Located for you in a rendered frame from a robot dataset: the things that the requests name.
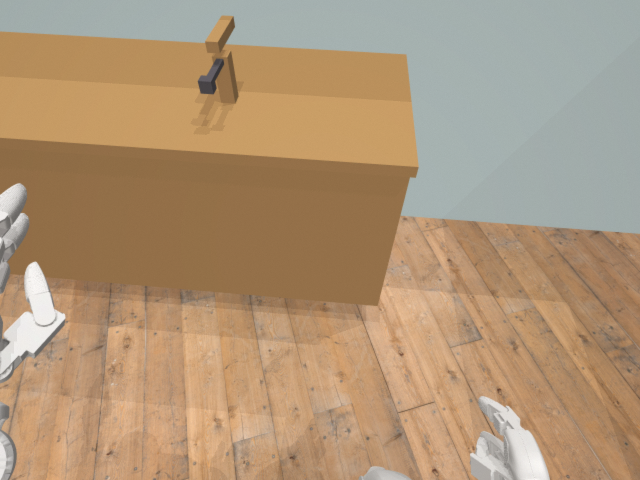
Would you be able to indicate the left robot hand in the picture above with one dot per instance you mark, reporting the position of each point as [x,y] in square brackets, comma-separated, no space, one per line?
[31,332]

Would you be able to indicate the counter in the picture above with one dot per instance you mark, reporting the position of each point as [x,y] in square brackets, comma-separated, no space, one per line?
[288,181]

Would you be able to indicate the right robot hand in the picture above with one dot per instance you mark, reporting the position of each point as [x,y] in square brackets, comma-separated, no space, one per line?
[518,458]

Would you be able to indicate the tap lever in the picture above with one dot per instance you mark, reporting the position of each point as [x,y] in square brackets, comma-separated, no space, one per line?
[207,83]

